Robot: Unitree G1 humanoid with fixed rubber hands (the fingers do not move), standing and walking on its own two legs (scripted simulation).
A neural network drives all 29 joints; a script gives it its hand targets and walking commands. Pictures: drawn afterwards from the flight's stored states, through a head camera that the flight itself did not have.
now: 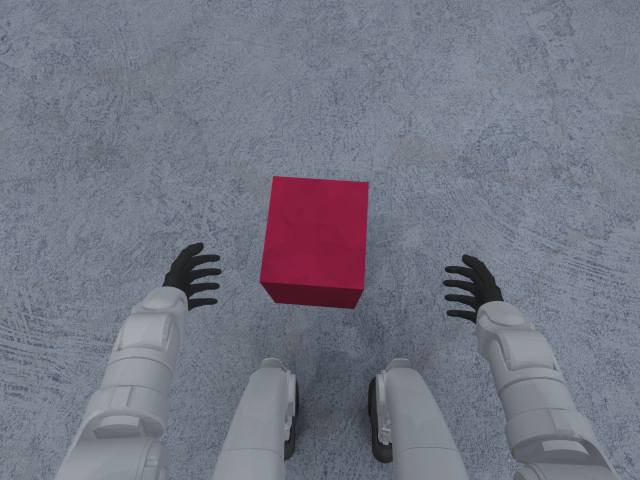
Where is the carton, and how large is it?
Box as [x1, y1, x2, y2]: [260, 176, 368, 308]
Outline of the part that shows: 273,176 260,282 275,302 354,308 363,290 368,182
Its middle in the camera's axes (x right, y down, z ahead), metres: -0.01 +0.02 +1.01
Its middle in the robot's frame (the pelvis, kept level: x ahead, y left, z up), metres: +0.52 +0.03 -0.54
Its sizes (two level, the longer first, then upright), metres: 0.254 0.225 0.284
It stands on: the floor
